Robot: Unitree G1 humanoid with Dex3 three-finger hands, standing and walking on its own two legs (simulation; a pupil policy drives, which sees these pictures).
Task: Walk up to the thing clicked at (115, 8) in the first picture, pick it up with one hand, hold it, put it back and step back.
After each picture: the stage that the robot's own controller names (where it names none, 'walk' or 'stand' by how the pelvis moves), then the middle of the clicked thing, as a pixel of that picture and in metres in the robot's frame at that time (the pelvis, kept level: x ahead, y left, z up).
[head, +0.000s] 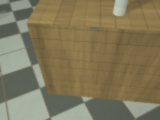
stand; out of the picture +0.88 -0.22 +0.11
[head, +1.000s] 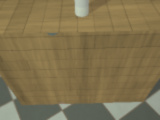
walk; out of the picture +0.79 +0.03 +0.15
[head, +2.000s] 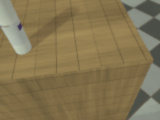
walk; (11, 25) +0.55 +0.28 +0.13
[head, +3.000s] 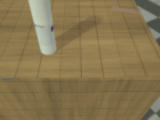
stand; (44, 26) +0.56 +0.17 +0.12
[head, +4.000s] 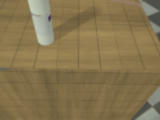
stand; (41, 15) +0.58 +0.17 +0.13
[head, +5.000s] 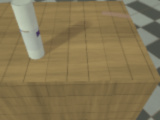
stand; (30, 31) +0.55 +0.22 +0.12
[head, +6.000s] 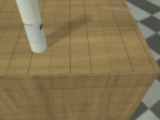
stand; (33, 24) +0.58 +0.21 +0.11
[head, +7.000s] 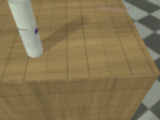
stand; (28, 29) +0.56 +0.22 +0.11
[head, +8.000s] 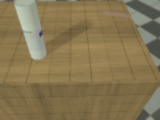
stand; (32, 31) +0.55 +0.20 +0.11
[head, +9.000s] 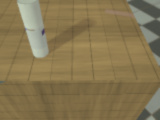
stand; (35, 29) +0.56 +0.19 +0.11
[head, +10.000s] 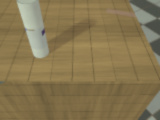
rise first; (35, 29) +0.55 +0.19 +0.11
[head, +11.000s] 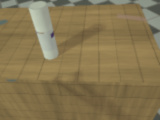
rise first; (45, 33) +0.57 +0.20 +0.12
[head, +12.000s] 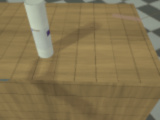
go down; (40, 30) +0.57 +0.19 +0.12
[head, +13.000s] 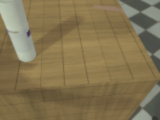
go down; (19, 31) +0.53 +0.19 +0.13
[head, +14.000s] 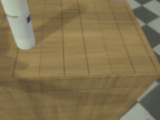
close in; (18, 16) +0.55 +0.19 +0.14
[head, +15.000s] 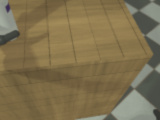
close; out of the picture +0.57 +0.21 +0.16
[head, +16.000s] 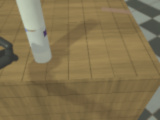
lift; (36, 31) +0.52 +0.17 +0.15
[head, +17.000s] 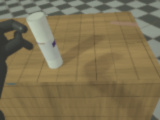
lift; (46, 42) +0.54 +0.17 +0.13
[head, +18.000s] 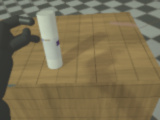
stand; (50, 41) +0.56 +0.16 +0.13
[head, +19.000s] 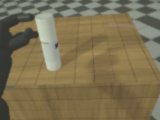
stand; (49, 43) +0.55 +0.16 +0.13
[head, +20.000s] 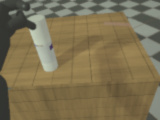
crouch; (44, 45) +0.54 +0.17 +0.13
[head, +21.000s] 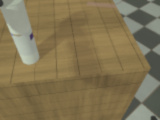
crouch; (22, 34) +0.53 +0.17 +0.12
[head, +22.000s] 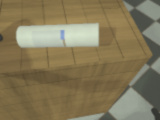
lower; (58, 35) +0.48 +0.03 +0.09
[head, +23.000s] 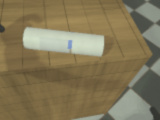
lower; (64, 42) +0.47 +0.01 +0.08
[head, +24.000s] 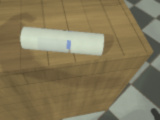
lower; (63, 41) +0.47 +0.01 +0.08
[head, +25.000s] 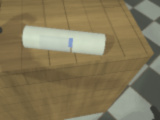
lower; (64, 40) +0.47 +0.01 +0.08
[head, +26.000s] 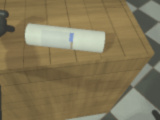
open; (65, 38) +0.49 +0.01 +0.08
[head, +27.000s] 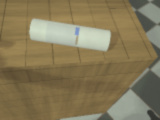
sink last; (70, 35) +0.49 +0.00 +0.08
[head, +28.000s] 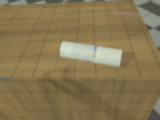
sink last; (90, 53) +0.51 +0.01 +0.04
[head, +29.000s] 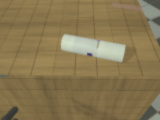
stand; (92, 47) +0.52 -0.01 +0.03
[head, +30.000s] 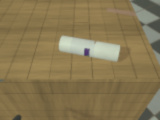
stand; (89, 48) +0.54 -0.01 +0.03
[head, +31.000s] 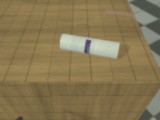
stand; (89, 45) +0.55 -0.01 +0.03
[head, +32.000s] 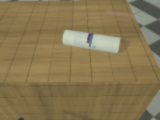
stand; (91, 41) +0.59 -0.02 +0.03
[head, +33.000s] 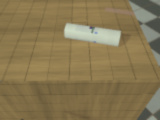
stand; (92, 34) +0.62 -0.03 +0.03
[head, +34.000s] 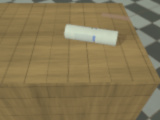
walk; (90, 34) +0.66 -0.04 +0.03
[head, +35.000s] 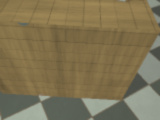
walk; out of the picture +0.93 -0.19 +0.05
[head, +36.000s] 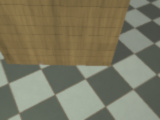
stand; out of the picture +1.30 -0.05 +0.05
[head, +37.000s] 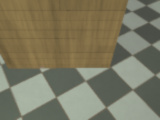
stand; out of the picture +1.34 -0.05 +0.03
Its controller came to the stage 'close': yes
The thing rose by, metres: 0.00
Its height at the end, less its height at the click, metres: -0.09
